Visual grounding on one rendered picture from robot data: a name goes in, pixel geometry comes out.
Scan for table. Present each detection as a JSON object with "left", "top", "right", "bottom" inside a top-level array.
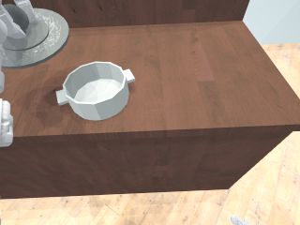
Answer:
[{"left": 0, "top": 0, "right": 300, "bottom": 200}]

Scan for robot left hand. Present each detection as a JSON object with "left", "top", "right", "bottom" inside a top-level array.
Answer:
[{"left": 0, "top": 0, "right": 36, "bottom": 39}]

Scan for lid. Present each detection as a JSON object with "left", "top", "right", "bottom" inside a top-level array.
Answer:
[{"left": 1, "top": 7, "right": 70, "bottom": 69}]

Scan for robot left upper arm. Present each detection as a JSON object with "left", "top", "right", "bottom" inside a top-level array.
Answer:
[{"left": 0, "top": 98, "right": 13, "bottom": 225}]

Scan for knob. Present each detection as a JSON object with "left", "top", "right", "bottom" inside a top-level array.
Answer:
[{"left": 0, "top": 4, "right": 29, "bottom": 31}]

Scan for robot right hand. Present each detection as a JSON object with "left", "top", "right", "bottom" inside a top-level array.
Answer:
[{"left": 230, "top": 216, "right": 250, "bottom": 225}]

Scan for pot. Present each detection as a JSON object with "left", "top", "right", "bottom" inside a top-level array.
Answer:
[{"left": 56, "top": 61, "right": 135, "bottom": 121}]

